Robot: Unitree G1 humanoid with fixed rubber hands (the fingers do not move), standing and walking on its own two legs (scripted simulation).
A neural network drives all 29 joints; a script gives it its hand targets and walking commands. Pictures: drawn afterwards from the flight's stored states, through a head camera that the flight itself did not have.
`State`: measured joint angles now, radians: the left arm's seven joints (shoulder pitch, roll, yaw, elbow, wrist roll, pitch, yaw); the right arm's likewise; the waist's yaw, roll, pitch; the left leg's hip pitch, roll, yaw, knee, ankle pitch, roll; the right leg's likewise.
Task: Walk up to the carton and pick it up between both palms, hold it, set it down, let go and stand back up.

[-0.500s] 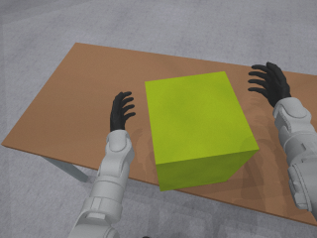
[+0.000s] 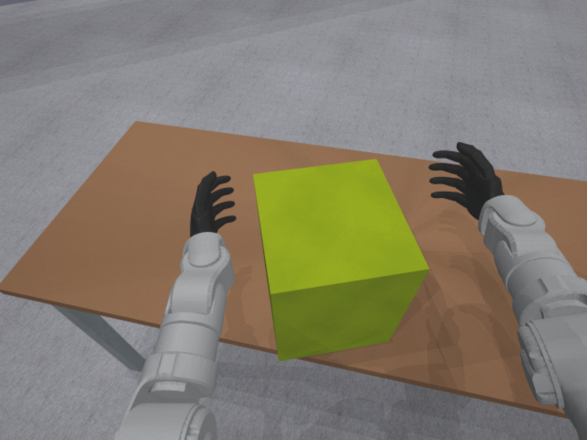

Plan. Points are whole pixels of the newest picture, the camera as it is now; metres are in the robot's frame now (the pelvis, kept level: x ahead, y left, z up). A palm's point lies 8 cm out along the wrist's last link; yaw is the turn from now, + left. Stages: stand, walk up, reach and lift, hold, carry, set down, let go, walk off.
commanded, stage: set down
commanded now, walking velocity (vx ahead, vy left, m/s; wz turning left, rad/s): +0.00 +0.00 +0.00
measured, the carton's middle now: (325, 264) +0.42 +0.02 -0.04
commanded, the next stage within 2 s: none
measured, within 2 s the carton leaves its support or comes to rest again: neither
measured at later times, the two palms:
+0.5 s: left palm (216, 277) +0.33 +0.17 +0.04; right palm (502, 262) +0.40 -0.23 +0.04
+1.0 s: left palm (217, 319) +0.28 +0.16 +0.01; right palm (514, 313) +0.34 -0.25 +0.01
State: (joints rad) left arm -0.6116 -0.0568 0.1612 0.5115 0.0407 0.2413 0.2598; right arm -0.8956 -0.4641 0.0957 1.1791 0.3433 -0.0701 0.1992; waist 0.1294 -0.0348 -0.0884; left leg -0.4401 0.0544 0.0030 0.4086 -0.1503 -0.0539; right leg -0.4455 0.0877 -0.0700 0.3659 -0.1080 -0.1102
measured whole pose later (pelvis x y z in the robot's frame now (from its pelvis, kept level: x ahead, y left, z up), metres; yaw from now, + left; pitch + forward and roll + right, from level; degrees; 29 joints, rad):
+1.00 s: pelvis +0.02 +0.01 +0.00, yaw -1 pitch +5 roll +0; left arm 0.00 -0.12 -0.02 0.28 0.09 -0.08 0.29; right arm -0.33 -0.46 0.13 1.07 0.45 -0.50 0.29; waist 0.08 -0.03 -0.01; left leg -0.32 0.04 0.00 0.47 -0.24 -0.04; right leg -0.34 0.09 -0.04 0.46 -0.21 -0.10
